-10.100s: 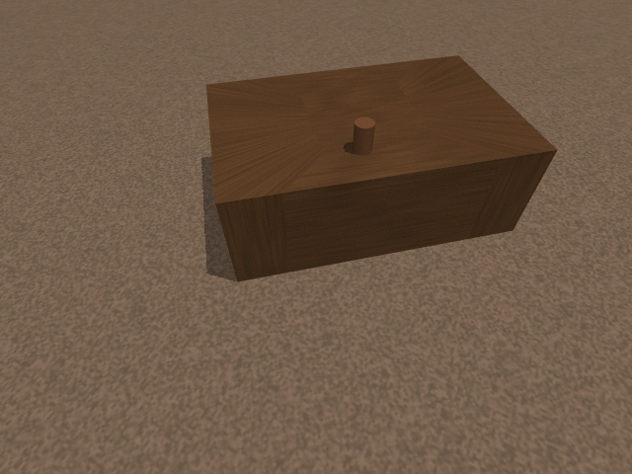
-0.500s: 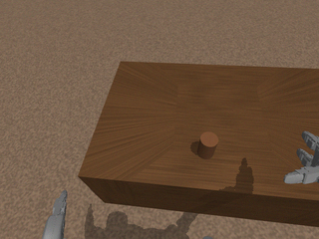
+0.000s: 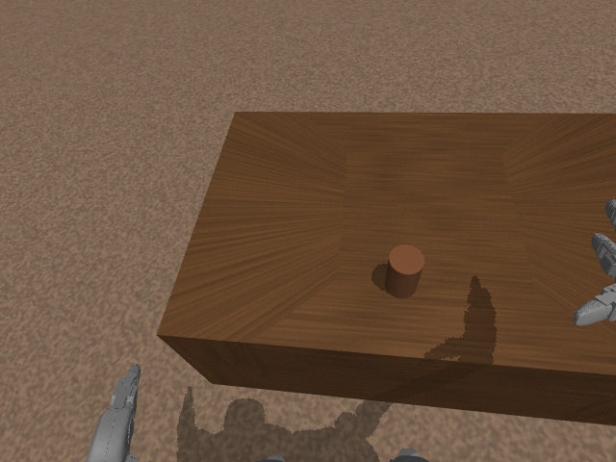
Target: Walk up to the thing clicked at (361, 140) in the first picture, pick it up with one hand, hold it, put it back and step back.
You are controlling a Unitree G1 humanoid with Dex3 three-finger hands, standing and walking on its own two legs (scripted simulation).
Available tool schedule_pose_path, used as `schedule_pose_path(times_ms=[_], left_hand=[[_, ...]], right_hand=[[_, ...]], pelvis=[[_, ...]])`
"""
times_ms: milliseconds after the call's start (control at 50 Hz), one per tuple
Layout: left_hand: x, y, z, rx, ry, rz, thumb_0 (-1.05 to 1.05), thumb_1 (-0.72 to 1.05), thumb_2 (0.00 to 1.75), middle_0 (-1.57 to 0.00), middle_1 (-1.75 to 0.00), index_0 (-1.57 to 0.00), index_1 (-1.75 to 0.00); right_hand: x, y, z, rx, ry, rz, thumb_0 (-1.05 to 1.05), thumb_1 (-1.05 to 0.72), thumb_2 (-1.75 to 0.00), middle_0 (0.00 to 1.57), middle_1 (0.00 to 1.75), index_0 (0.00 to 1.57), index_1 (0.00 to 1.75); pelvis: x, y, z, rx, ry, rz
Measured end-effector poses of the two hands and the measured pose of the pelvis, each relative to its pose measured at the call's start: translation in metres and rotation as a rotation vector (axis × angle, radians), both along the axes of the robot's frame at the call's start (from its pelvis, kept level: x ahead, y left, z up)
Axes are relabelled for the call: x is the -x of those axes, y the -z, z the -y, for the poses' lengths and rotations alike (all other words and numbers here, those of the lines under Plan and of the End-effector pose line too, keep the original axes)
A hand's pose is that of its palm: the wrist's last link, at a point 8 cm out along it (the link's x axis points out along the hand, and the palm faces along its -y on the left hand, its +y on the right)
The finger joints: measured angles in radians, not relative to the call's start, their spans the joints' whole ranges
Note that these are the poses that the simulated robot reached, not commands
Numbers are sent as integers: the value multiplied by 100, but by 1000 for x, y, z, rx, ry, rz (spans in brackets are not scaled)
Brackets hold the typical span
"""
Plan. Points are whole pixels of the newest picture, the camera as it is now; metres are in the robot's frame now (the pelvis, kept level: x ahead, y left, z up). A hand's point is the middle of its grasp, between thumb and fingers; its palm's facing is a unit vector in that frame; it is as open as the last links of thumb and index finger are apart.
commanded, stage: go down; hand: right
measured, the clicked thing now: (403, 272) +0.51 -0.12 -0.25
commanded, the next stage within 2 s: approach in 0.22 s
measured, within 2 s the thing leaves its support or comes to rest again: neither
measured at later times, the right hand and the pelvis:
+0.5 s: hand (585, 237) +0.41 -0.31 +0.03, palm faces +0.09 +1.00 -0.04, open 17.7 cm; pelvis -0.01 -0.01 -0.02, yaw +1 degrees
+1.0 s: hand (469, 284) +0.46 -0.23 -0.19, palm faces +0.00 +1.00 +0.05, open 17.8 cm; pelvis -0.04 -0.01 -0.14, yaw +5 degrees
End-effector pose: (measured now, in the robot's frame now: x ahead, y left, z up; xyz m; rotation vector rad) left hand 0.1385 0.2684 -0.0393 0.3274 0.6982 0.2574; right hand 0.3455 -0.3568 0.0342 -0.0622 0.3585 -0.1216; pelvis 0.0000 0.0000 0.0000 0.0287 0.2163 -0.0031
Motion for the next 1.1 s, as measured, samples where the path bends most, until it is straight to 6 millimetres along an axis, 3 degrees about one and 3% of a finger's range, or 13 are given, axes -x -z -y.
schedule_pose_path(times_ms=[220, 400, 520, 600, 700, 880, 960, 1100], left_hand=[[18, -2, 6, 1, -12, -5, -1, -51, 5, -5, -5, -5, -5], [14, 1, 13, -1, 8, 1, -1, -52, 5, -5, -5, -5, -5], [7, 15, 21, 7, 34, -10, -1, -52, 5, -4, -4, -4, -5], [-1, 14, 24, -15, 57, 41, -1, -53, 6, -4, -4, -4, -5], [-5, 8, 23, -87, 89, 119, -1, -54, 6, -4, -4, -3, -5], [20, 10, 3, -283, 97, 124, -1, -54, 7, -4, -4, -3, -5], [32, 16, -7, -359, 85, 103, -1, -54, 7, -4, -4, -3, -5], [39, 20, 3, -430, 130, 167, -1, -53, 6, -4, -4, -4, -5]], right_hand=[[-25, -3, -2, -26, -19, 28, -1, 59, 0, 7, 4, 6, 3], [-35, -9, 8, -17, -8, 84, -2, 60, 0, 7, 4, 6, 4], [-46, 4, 5, -36, -35, 131, -2, 60, 0, 6, 5, 6, 4], [-55, 30, -7, -94, -54, 189, -1, 60, 0, 6, 5, 6, 4], [-62, 83, -28, -129, -74, 241, -1, 61, 0, 7, 4, 6, 4], [-76, 177, -55, -130, -96, 278, -2, 61, 0, 7, 4, 7, 4], [-85, 209, -66, -117, -100, 290, -2, 61, 0, 7, 4, 7, 4], [-98, 258, -92, -123, -118, 287, -2, 61, 0, 7, 4, 6, 4]], pelvis=[[10, 2, 4, -5, -18, -26], [9, 8, 6, -12, -16, -49], [11, 18, 8, -18, -11, -92], [12, 30, 8, -23, -12, -129], [16, 54, 8, -31, -21, -184], [31, 107, 8, -65, -35, -265], [39, 130, 9, -73, -48, -301], [51, 167, 7, -84, -64, -339]])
